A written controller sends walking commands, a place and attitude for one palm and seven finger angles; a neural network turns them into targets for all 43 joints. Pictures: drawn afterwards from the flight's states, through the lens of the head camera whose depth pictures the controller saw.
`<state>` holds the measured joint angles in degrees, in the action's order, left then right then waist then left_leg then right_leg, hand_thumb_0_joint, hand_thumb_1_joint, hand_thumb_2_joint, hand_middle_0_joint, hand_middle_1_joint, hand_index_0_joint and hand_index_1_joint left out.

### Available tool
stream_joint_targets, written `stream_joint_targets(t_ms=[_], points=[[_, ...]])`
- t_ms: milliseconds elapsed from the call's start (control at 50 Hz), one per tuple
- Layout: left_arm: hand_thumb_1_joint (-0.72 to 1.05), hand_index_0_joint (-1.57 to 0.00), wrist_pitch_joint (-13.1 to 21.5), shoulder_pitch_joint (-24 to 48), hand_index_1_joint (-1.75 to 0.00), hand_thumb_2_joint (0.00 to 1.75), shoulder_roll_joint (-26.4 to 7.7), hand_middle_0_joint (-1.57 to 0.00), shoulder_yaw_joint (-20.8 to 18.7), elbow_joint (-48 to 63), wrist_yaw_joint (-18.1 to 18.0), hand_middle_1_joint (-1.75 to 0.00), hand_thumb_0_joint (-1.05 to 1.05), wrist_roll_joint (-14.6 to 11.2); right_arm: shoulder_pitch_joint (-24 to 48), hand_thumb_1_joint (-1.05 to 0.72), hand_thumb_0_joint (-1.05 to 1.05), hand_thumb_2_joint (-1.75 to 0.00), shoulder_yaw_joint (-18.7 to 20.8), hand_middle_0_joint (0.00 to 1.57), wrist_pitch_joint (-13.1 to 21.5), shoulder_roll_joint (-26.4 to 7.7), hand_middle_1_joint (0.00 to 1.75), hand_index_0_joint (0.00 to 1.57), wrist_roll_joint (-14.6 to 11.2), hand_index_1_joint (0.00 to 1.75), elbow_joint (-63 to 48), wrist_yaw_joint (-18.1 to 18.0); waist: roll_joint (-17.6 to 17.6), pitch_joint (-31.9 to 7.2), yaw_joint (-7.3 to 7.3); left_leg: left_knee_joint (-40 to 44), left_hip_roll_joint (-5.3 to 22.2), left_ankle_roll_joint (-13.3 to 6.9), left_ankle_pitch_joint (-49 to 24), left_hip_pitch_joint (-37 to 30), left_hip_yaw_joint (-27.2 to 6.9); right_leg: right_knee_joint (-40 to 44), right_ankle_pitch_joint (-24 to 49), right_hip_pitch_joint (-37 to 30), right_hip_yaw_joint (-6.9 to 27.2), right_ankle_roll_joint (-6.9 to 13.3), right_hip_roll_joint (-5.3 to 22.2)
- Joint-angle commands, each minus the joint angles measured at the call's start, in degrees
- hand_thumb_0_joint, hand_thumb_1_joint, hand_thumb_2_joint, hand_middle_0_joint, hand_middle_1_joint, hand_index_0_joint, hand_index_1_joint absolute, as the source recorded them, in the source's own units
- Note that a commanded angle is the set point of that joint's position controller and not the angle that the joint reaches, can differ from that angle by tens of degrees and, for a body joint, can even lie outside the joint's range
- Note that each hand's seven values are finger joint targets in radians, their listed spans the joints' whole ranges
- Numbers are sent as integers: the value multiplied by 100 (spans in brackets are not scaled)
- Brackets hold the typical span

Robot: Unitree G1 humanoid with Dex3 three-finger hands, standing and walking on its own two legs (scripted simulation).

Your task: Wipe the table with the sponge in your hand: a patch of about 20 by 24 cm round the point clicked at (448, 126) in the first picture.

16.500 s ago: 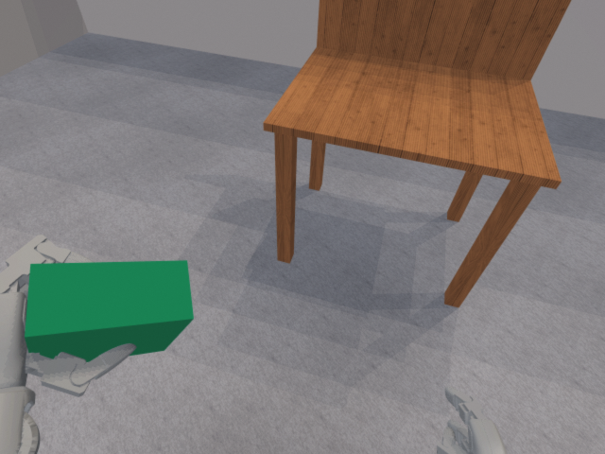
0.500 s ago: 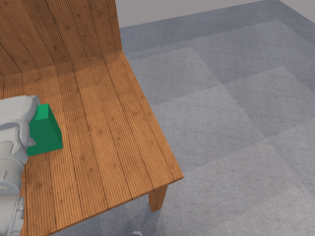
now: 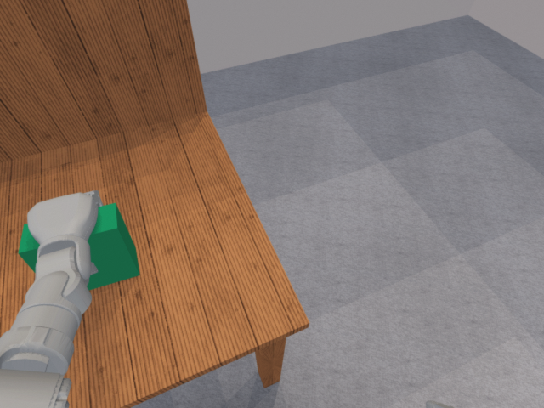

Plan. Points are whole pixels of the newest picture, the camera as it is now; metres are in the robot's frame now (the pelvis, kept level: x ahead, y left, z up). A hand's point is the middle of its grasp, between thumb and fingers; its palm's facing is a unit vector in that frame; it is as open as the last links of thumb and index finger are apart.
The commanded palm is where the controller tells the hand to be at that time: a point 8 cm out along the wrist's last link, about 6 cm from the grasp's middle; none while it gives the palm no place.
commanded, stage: wipe back along the middle lane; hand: left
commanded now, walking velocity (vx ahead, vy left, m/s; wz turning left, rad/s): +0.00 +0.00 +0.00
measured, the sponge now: (91, 259) +0.34 +0.34 -0.04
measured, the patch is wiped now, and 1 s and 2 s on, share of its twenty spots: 0.50 0.70 0.80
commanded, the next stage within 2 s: slide across to the third lane in 1.52 s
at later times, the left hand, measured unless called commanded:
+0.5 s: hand (86, 262) +0.31 +0.31 +0.01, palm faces -0.07 +0.00 -1.00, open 10.3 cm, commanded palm +0.28 +0.29 +0.03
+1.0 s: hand (89, 290) +0.27 +0.29 +0.01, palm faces -0.04 -0.02 -1.00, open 10.3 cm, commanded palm +0.23 +0.27 +0.03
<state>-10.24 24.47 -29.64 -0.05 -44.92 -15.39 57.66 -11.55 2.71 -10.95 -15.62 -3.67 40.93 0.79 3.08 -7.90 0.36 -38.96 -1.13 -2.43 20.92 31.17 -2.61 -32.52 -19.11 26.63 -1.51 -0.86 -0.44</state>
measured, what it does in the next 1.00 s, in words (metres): stands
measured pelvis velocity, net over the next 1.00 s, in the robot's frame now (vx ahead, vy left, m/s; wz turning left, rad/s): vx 0.00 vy -0.01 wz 0.01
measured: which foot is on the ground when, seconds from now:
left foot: down 0.00-1.00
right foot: down 0.00-1.00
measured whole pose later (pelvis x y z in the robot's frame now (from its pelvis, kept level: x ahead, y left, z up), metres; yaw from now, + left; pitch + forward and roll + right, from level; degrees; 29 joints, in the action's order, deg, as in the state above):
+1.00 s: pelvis +0.00 -0.01 +0.00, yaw +0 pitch +8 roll -1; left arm -19.8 3.1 -22.2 4.1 -20.7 -17.1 56.6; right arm -7.3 1.1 -7.7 -15.2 -4.4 37.2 0.7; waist 3.6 -7.7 2.8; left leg -37.8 -1.5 -1.7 20.9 25.2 -2.3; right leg -34.2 -20.5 22.0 -1.2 -0.3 0.0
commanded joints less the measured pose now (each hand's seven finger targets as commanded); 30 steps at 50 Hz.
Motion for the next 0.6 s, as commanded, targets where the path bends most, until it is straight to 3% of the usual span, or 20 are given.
stream_joint_targets(t_ms=[0,160,380,440,480,540,580], points=[[10,-120,-23,276,-160,130,-844,-120,-189,395,94,-160,0,-42,66,-90,0,-90,265,20,174,-929,30,20,22,30,-587,-56,-293,-1204,-9,342,91,2,-2883,-1055,-36,90,2417,-781,-142,470,-155],[10,-120,-172,-117,-160,130,-681,-120,-38,365,154,-160,0,3,170,-90,0,-90,232,20,271,-925,30,20,-17,30,-678,-68,-422,-881,-16,398,4,-38,-2222,-757,75,139,2203,-746,-104,470,-145],[10,-120,-276,-640,-160,130,-143,-120,219,995,128,-160,0,-129,432,-90,0,-90,243,20,352,-849,30,20,-44,30,-853,-60,-465,-936,26,411,32,-22,-2137,-865,47,83,2021,-673,-113,471,-150],[10,-120,-399,-796,-160,130,-266,-120,138,1030,96,-160,0,-130,475,-90,0,-90,217,20,363,-862,30,20,-38,30,-846,-83,-531,-775,39,410,0,-26,-1944,-786,63,103,1976,-683,-111,463,-148],[10,-120,-438,-866,-160,130,-201,-120,145,1197,110,-160,0,-176,550,-90,0,-90,215,20,385,-840,30,20,-64,30,-875,-94,-619,-898,50,455,5,-24,-2005,-823,58,93,2031,-814,-101,453,-136],[10,-120,-523,-1166,-160,130,-148,-120,205,1306,119,-160,0,-150,601,-90,0,-90,180,20,412,-827,30,20,-51,30,-919,-96,-530,-762,94,446,-21,-21,-1991,-849,68,102,2031,-781,-116,454,-137],[10,-120,-559,-1002,-160,130,22,-120,334,1486,142,-160,0,-145,669,-90,0,-90,188,20,425,-799,30,20,-59,30,-925,-87,-532,-777,41,469,19,-14,-2088,-959,39,86,2001,-734,-129,458,-143]])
